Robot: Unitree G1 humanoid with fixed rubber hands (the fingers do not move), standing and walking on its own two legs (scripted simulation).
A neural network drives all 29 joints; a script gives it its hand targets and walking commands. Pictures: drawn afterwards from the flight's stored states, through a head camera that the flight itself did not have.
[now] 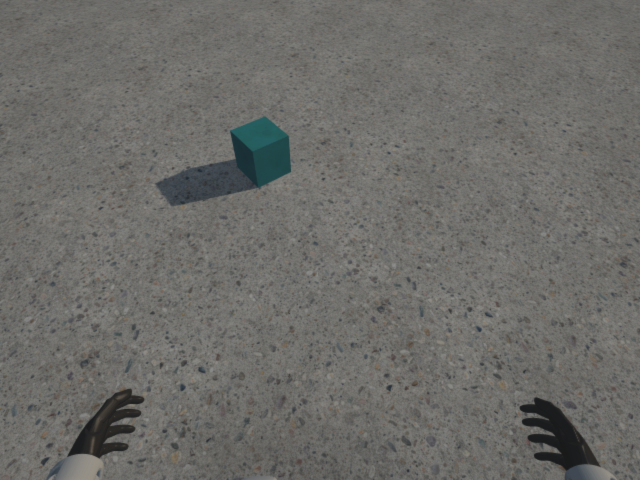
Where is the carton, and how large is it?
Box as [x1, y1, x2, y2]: [230, 117, 290, 187]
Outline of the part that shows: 266,117 262,117 230,130 237,166 258,187 290,171 288,136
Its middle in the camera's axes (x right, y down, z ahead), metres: -0.28 -0.41 +1.79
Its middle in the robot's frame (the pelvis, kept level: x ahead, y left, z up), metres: +1.52 +0.31 -0.64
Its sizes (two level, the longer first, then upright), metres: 0.191 0.186 0.206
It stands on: the floor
